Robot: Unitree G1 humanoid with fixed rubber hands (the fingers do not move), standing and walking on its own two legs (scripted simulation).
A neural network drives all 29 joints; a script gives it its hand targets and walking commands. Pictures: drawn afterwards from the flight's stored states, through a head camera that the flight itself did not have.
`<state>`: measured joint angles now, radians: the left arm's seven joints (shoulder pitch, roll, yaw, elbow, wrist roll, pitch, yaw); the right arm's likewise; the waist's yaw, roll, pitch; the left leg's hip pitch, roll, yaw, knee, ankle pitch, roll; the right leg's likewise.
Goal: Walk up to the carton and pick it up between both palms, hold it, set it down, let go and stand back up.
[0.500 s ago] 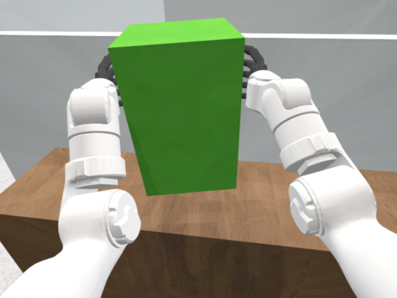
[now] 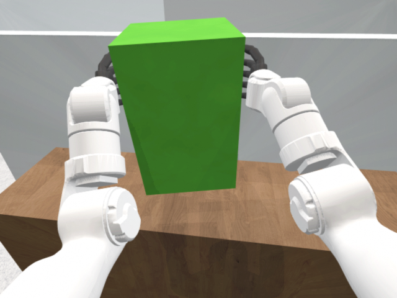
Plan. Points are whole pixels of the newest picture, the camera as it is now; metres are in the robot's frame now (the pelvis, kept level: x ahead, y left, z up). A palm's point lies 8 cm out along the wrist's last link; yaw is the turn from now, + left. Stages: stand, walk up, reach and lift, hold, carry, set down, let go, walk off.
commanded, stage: hold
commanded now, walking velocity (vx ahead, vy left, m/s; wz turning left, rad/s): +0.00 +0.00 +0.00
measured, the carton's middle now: (184, 108) +0.37 +0.00 +0.29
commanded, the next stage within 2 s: none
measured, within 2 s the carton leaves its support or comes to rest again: neither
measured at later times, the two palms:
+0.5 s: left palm (107, 91) +0.37 +0.14 +0.34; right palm (258, 84) +0.35 -0.13 +0.34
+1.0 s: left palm (107, 87) +0.37 +0.14 +0.34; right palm (258, 82) +0.36 -0.13 +0.34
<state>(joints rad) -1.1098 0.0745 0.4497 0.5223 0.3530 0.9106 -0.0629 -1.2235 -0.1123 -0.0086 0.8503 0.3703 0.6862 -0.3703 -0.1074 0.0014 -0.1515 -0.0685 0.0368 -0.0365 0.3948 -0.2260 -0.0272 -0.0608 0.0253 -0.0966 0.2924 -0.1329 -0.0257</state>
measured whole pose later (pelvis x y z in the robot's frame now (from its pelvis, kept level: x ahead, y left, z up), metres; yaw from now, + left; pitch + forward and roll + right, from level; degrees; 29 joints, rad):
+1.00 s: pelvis +0.00 +0.00 +0.00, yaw +0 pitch -6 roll -1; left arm -1.12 0.08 0.45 0.53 0.36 0.91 -0.07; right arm -1.22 -0.11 -0.01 0.84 0.37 0.70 -0.37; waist -0.11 0.00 -0.16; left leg -0.07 0.04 -0.04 0.40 -0.23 -0.03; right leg -0.06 0.03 -0.10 0.29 -0.13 -0.03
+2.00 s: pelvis +0.00 +0.00 +0.00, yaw +0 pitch -6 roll -1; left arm -1.10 0.08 0.45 0.50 0.36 0.92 -0.08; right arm -1.21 -0.10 -0.01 0.82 0.37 0.70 -0.38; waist -0.12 0.00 -0.15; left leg -0.06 0.04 -0.04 0.40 -0.23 -0.03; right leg -0.05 0.03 -0.10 0.29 -0.14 -0.03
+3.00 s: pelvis +0.00 +0.00 +0.00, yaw +0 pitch -6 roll -1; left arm -1.11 0.07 0.45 0.50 0.37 0.92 -0.08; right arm -1.21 -0.11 -0.02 0.81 0.37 0.71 -0.38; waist -0.12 0.00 -0.15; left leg -0.06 0.03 -0.04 0.40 -0.23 -0.02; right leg -0.05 0.03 -0.09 0.29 -0.13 -0.02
